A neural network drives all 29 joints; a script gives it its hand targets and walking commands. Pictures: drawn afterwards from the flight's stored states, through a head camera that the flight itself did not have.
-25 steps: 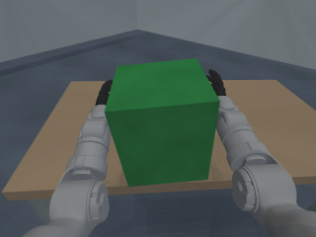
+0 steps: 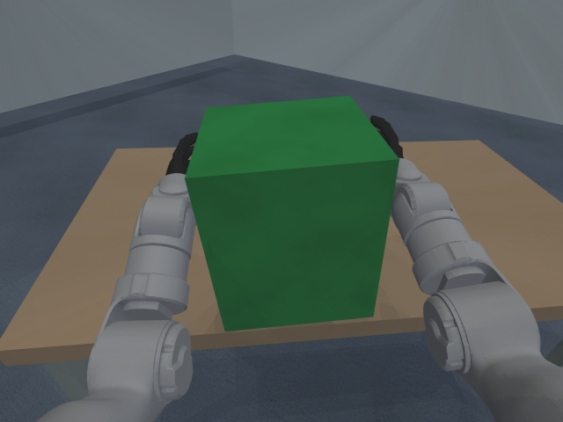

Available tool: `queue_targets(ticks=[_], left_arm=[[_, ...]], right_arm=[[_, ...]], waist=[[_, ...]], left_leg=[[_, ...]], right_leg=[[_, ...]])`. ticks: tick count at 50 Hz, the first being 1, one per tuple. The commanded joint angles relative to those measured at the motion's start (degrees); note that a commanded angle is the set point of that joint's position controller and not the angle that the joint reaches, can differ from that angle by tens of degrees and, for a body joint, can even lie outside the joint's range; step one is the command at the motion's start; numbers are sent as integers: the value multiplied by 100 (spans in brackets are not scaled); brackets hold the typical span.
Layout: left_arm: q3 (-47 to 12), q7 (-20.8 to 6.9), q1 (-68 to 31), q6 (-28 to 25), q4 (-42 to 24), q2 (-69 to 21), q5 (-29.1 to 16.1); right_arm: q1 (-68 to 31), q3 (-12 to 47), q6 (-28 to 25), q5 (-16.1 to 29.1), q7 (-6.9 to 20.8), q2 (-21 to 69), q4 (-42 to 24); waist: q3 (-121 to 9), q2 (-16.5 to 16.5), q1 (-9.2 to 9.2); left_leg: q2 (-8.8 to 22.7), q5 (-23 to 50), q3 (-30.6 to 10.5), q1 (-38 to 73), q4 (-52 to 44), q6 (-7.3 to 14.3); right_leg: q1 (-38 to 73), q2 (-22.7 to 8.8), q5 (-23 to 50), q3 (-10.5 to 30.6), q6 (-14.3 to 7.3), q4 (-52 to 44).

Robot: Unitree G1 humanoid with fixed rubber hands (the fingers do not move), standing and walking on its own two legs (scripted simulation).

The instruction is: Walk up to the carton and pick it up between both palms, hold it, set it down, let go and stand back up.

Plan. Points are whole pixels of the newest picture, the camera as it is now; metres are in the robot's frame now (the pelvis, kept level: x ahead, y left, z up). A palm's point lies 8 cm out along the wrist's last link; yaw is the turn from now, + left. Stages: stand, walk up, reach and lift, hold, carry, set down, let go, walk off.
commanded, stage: reach and lift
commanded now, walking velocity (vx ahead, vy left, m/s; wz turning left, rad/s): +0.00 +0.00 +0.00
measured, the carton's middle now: (288, 211) +0.37 +0.00 +0.19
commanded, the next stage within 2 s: hold in 0.82 s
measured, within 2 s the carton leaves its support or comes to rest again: neither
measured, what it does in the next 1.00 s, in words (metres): stands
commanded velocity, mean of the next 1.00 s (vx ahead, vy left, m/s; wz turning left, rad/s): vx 0.00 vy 0.00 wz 0.00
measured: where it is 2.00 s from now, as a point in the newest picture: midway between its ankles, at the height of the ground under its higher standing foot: outside the picture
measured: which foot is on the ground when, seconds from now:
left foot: down 0.00-1.00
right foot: down 0.00-1.00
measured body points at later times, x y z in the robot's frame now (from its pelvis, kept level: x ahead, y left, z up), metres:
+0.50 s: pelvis +0.00 +0.00 +0.00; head -0.06 +0.01 +0.45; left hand +0.40 +0.15 +0.23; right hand +0.42 -0.15 +0.27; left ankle +0.04 +0.13 -0.74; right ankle +0.03 -0.15 -0.74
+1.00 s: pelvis +0.00 +0.00 +0.00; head -0.07 +0.01 +0.44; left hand +0.40 +0.15 +0.26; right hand +0.41 -0.15 +0.29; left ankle +0.04 +0.13 -0.74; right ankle +0.03 -0.15 -0.74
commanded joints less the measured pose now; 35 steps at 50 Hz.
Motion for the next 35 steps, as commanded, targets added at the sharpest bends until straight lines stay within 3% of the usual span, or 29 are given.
queue_targets(ticks=[1, 2, 3, 5, 6, 7, 8, 9, 11, 12, 13, 14, 15, 17, 19, 20, 22, 23, 24, 25, 27, 28, 29, 30, 31, 32, 33, 34, 35], left_arm=[[-2282, -458, -5926, -356, -1979, -4487, -1221], [-2447, -428, -5992, -303, -2313, -4611, -1221], [-2411, -433, -5889, -225, -2024, -4509, -1122], [-2587, -455, -6148, -246, -2393, -4660, -1345], [-2491, -427, -6368, -227, -2453, -4496, -1277], [-2341, -462, -6162, -145, -1829, -4424, -1266], [-2571, -462, -6027, -181, -2257, -4560, -1397], [-2527, -468, -6014, -175, -2212, -4549, -1447], [-2589, -461, -5975, -185, -2422, -4515, -1520], [-2275, -476, -5971, -116, -1844, -4266, -1301], [-2417, -499, -5992, -90, -2332, -4457, -1414], [-2470, -504, -6182, -108, -2461, -4435, -1406], [-2093, -545, -6045, -42, -1956, -4221, -1263], [-2105, -571, -6232, -45, -1896, -4140, -1303], [-2299, -511, -6576, -111, -2508, -4133, -1511], [-2099, -511, -6509, -12, -1716, -4006, -1457], [-2308, -466, -6719, -44, -2524, -4185, -1537], [-2323, -442, -6636, -11, -2272, -4181, -1553], [-2229, -477, -6633, -6, -2095, -4112, -1477], [-2489, -449, -6853, 29, -2697, -4271, -1611], [-2264, -482, -6721, 117, -2197, -4166, -1525], [-2020, -546, -6480, 169, -1687, -3959, -1418], [-2189, -533, -6579, 111, -2183, -4008, -1571], [-2018, -541, -6610, 152, -2066, -3984, -1431], [-2001, -555, -6600, 227, -2241, -3998, -1367], [-1978, -583, -6698, 222, -2103, -3946, -1359], [-2204, -589, -6748, 237, -2452, -4037, -1495], [-2312, -553, -6850, 192, -2633, -4138, -1580], [-2336, -528, -6664, 207, -2538, -4120, -1651]], right_arm=[[-5810, 1866, -33, 1427, 586, 4561, -2520], [-5862, 2014, -34, 1507, 585, 4631, -2720], [-5702, 1926, 108, 1531, 592, 4421, -2420], [-5867, 1872, 106, 1573, 596, 4484, -2631], [-5775, 1810, 161, 1586, 599, 4446, -2375], [-6050, 1813, 213, 1576, 598, 4430, -2524], [-5865, 1950, 188, 1645, 563, 4544, -2778], [-6070, 2062, 178, 1733, 532, 4531, -3095], [-5915, 2225, 287, 1802, 469, 4672, -3186], [-5859, 2030, 405, 1776, 472, 4476, -2742], [-5915, 2176, 365, 1845, 460, 4715, -3194], [-5812, 1992, 418, 1771, 454, 4501, -2943], [-5988, 1879, 444, 1812, 451, 4468, -2906], [-5986, 1943, 520, 1715, 429, 4663, -2755], [-6127, 2145, 525, 1871, 464, 4810, -3172], [-6304, 1937, 628, 1798, 451, 4546, -2799], [-6177, 2081, 595, 1899, 473, 4841, -3102], [-6237, 2040, 669, 1928, 460, 4788, -3017], [-5991, 1875, 742, 1890, 444, 4707, -2524], [-6087, 1984, 677, 2000, 477, 4735, -2916], [-5990, 1724, 761, 1946, 440, 4487, -2608], [-5898, 1633, 841, 1841, 432, 4436, -2324], [-5823, 1834, 815, 1871, 430, 4665, -2691], [-5551, 1558, 932, 1816, 427, 4426, -2075], [-5815, 1801, 891, 1971, 440, 4553, -2477], [-5664, 1529, 963, 1937, 426, 4264, -2086], [-6045, 1748, 889, 2056, 426, 4476, -2727], [-6003, 1760, 876, 2062, 436, 4459, -2676], [-6227, 1986, 859, 2181, 411, 4516, -3129]], waist=[[-3020, 665, -23], [-3277, 897, -54], [-2786, 853, -93], [-3151, 892, -262], [-3050, 897, -175], [-2821, 543, -142], [-3248, 653, -156], [-3344, 461, -118], [-3470, 519, -158], [-2747, 483, -100], [-3335, 443, -93], [-3066, 587, -210], [-2834, 415, -27], [-2620, 303, -59], [-3447, 324, 17], [-2784, 270, -16], [-3654, 474, 52], [-3405, 492, 59], [-2913, 530, -95], [-3549, 729, -105], [-3090, 723, -155], [-2635, 394, -182], [-3323, 438, -107], [-2701, 594, -282], [-3100, 559, -68], [-2579, 710, -280], [-3155, 689, -228], [-3184, 659, -236], [-3481, 568, -65]], left_leg=[[-471, 1180, -249, 1892, -22, -152], [-500, 1481, -304, 2139, 18, -213], [-492, 1200, -300, 1996, -24, -200], [-464, 1314, -337, 2086, 25, -234], [-454, 1220, -360, 2071, 4, -231], [-473, 719, -358, 1806, -68, -150], [-487, 1263, -319, 1925, 11, -178], [-489, 1351, -382, 1896, 66, -144], [-548, 1471, -325, 2037, 97, -166], [-580, 924, -336, 1694, -11, -129], [-559, 1276, -270, 1962, 63, -116], [-515, 1393, -336, 1966, 78, -185], [-536, 980, -324, 1749, -36, -85], [-555, 512, -296, 1563, -146, 37], [-571, 957, -287, 1786, -26, -14], [-583, 355, -315, 1383, -114, 10], [-586, 982, -296, 1845, -22, -16], [-574, 916, -309, 1679, -2, -43], [-552, 596, -314, 1544, -54, -48], [-532, 1107, -339, 1921, 63, -150], [-531, 770, -317, 1631, -29, -165], [-523, 340, -321, 1431, -137, -75], [-520, 875, -296, 1687, -50, -85], [-531, 714, -288, 1621, -124, -152], [-542, 961, -270, 1722, -70, -156], [-535, 614, -294, 1555, -118, -160], [-524, 984, -289, 1699, -41, -171], [-502, 1121, -319, 1779, -8, -201], [-525, 1216, -328, 1834, 99, -219]], right_leg=[[922, 438, 638, -506, 36, -228], [1009, 461, 883, -543, 13, -195], [894, 412, 531, -507, 38, -288], [816, 447, 606, -622, 1, -222], [819, 459, 558, -579, -17, -237], [767, 458, 170, -591, 10, -320], [995, 460, 831, -587, 35, -195], [1104, 481, 957, -558, 49, -191], [1115, 487, 1137, -496, 51, -166], [941, 465, 615, -504, 77, -291], [1111, 485, 1078, -530, 46, -186], [1006, 483, 1034, -557, 62, -174], [852, 498, 682, -554, 101, -261], [880, 420, 336, -437, 139, -318], [1085, 431, 860, -489, 133, -172], [805, 432, 318, -502, 112, -299], [1034, 459, 854, -486, 71, -146], [975, 442, 763, -414, 111, -183], [716, 453, 418, -524, 93, -231], [932, 487, 840, -505, 54, -157], [735, 524, 421, -506, 60, -241], [649, 490, 207, -526, 64, -311], [961, 500, 738, -456, 66, -219], [832, 485, 523, -517, 49, -272], [973, 524, 781, -512, 63, -201], [852, 464, 489, -502, 74, -240], [1032, 518, 755, -517, 49, -160], [879, 539, 781, -541, 20, -151], [968, 525, 939, -514, 33, -153]])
